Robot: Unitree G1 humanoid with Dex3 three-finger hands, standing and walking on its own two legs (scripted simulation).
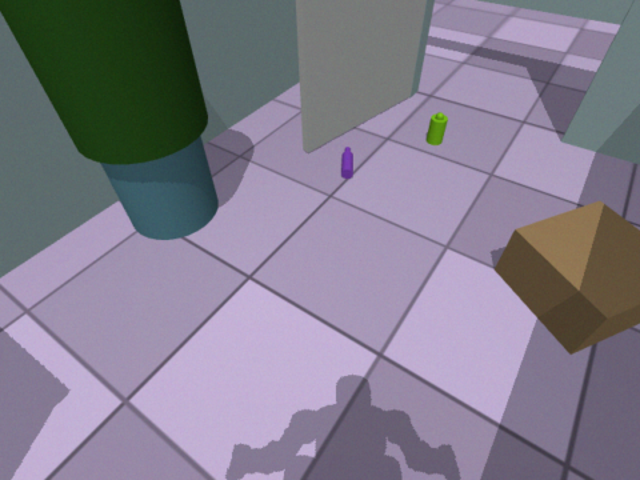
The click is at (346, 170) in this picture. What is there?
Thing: lying bottle
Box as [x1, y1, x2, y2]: [341, 147, 352, 178]
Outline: 346,147 345,151 342,154 341,175 345,178 348,178 352,175 352,154 350,152 349,147
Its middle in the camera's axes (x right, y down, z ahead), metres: +0.16 -0.41 +2.04
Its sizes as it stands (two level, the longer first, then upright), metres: 0.219 0.060 0.060
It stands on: the floor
